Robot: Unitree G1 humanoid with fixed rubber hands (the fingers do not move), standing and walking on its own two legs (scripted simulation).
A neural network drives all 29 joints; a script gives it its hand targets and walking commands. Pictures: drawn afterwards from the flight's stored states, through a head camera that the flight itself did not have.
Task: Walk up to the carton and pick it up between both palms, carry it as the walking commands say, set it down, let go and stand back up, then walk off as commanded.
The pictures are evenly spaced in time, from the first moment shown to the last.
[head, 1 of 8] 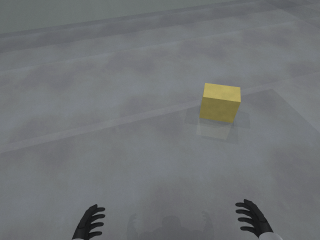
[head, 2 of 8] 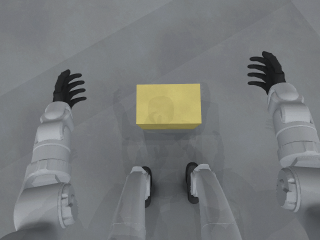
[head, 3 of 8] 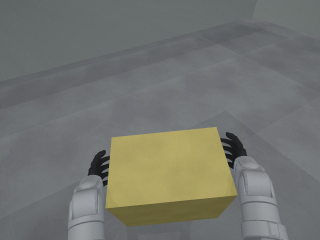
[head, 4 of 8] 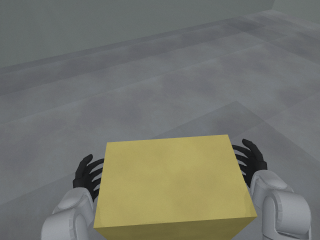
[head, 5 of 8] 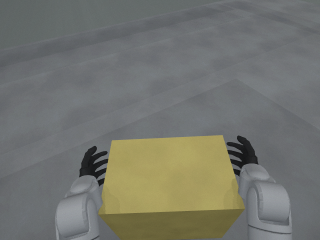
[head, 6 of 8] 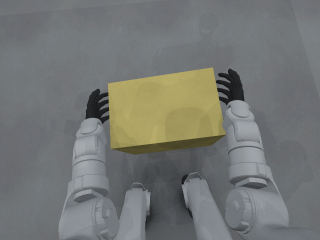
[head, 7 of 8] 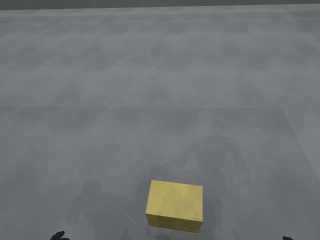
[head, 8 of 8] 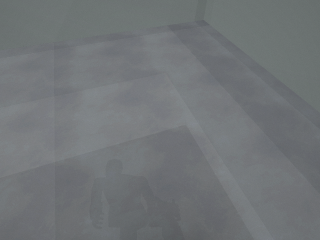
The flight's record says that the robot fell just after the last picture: no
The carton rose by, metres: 0.67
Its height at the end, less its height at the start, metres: +0.00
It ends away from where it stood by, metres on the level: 2.92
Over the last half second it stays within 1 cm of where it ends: yes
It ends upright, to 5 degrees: yes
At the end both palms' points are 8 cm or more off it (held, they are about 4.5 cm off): yes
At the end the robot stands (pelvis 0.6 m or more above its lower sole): yes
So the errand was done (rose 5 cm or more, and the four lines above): yes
